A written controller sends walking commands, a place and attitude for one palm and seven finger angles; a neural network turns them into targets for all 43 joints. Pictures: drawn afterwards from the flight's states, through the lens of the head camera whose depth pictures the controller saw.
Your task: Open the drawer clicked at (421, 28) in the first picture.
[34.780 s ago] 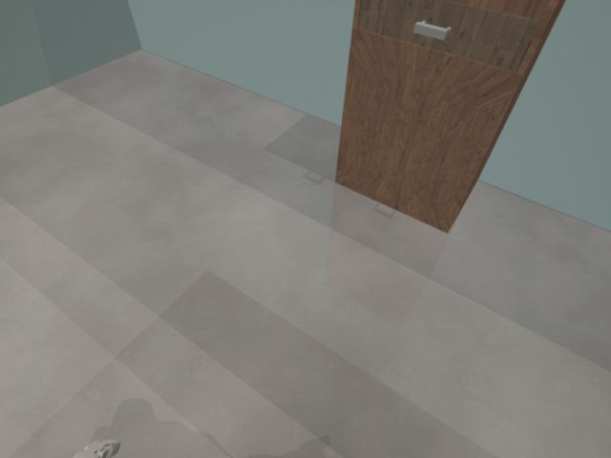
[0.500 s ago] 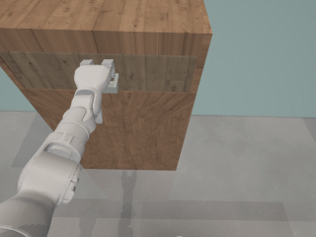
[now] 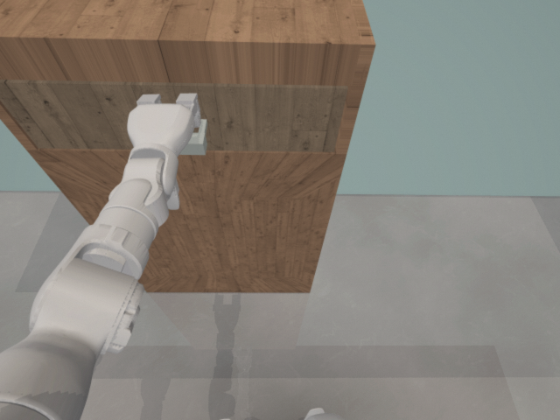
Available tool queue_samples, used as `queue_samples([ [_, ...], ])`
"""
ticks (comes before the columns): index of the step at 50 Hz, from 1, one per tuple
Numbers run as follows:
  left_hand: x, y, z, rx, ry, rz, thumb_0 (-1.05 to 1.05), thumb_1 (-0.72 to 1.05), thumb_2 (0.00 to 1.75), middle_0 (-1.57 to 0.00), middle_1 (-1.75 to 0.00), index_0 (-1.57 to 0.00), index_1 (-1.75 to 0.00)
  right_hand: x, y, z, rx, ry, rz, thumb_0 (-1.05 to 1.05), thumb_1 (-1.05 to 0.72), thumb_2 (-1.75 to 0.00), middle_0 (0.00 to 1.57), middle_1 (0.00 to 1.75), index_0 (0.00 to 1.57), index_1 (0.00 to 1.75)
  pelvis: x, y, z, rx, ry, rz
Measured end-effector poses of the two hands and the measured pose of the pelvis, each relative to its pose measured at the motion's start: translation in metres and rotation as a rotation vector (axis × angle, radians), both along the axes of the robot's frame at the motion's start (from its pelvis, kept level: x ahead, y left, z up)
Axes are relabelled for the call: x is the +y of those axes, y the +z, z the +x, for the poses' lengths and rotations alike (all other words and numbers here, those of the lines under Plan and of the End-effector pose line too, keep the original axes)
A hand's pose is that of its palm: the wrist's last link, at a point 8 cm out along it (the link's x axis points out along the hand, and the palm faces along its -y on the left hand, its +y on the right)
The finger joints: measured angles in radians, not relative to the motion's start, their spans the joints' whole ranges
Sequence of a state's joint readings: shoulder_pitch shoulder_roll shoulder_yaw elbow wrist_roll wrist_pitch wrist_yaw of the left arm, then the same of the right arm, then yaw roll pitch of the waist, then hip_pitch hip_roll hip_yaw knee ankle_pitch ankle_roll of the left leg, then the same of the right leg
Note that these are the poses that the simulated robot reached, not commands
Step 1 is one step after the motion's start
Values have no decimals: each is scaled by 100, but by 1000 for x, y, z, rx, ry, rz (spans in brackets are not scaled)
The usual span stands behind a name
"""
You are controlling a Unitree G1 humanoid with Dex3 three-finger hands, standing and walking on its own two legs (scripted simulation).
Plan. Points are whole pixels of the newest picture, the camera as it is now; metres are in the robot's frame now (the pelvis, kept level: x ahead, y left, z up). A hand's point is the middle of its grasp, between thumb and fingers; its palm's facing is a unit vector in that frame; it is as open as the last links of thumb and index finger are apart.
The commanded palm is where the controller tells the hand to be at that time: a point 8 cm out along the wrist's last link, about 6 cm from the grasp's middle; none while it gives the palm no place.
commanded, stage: lift the fingers back up to retry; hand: left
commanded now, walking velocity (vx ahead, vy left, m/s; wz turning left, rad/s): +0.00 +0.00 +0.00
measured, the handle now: (176, 134) +0.55 +0.13 +0.07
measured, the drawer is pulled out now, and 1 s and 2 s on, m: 0.00 0.00 0.00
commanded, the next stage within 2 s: re-aim the fingers above the handle in 0.72 s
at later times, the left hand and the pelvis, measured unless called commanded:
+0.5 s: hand (161, 129) +0.51 +0.14 +0.12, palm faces +0.02 -0.03 -1.00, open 13.7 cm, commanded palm +0.48 +0.14 +0.19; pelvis +0.03 +0.01 +0.02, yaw +0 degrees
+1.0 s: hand (157, 129) +0.50 +0.14 +0.13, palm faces -0.02 -0.02 -1.00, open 13.9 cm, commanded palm +0.49 +0.15 +0.19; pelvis +0.03 -0.01 +0.02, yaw +1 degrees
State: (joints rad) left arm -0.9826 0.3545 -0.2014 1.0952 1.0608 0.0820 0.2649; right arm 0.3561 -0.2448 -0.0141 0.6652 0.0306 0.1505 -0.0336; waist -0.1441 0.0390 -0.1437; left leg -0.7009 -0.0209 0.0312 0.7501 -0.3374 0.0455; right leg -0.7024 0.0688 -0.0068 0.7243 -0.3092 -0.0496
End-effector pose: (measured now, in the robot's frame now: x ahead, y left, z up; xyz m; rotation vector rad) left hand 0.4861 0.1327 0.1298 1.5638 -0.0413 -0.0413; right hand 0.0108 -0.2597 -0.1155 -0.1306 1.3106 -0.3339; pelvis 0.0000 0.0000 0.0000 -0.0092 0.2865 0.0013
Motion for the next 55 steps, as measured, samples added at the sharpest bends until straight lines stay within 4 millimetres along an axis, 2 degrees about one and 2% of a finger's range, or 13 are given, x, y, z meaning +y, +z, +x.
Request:
queue_samples([
  [9,1,4,2,17,-20,-11,0,-49,30,-34,-126,-32,-121,5,2,8,-22,-11,0,1,-91,-90,20,30,20,30,4,4,5,-14,-3,-1],
  [16,4,16,3,-1,-35,-20,0,-49,30,-33,-122,-34,-121,10,2,23,-28,1,21,1,-91,-90,20,30,20,30,7,9,16,-33,-4,1],
  [22,6,34,3,-23,-31,-24,0,-49,30,-34,-122,-35,-121,12,4,47,-51,25,43,1,-91,-90,20,30,20,30,8,14,26,-58,1,3],
  [31,6,59,3,-8,-16,-17,0,-49,30,-33,-121,-35,-121,12,11,96,-127,77,55,1,-91,-90,20,30,20,30,5,19,35,-96,10,9],
  [40,1,54,-6,30,-57,-32,0,-49,30,-32,-120,-32,-120,8,18,126,-176,127,50,1,-91,-90,20,30,20,30,-1,20,36,-107,15,15],
  [47,5,48,-6,17,-41,-19,0,-49,30,-32,-120,-32,-120,3,16,125,-167,131,43,1,-91,-90,20,30,20,30,-7,20,34,-102,21,17],
  [55,11,55,3,28,-6,-8,0,-49,30,-32,-120,-32,-120,-4,10,98,-99,97,43,1,-91,-90,20,30,20,30,-10,20,35,-93,21,17],
])
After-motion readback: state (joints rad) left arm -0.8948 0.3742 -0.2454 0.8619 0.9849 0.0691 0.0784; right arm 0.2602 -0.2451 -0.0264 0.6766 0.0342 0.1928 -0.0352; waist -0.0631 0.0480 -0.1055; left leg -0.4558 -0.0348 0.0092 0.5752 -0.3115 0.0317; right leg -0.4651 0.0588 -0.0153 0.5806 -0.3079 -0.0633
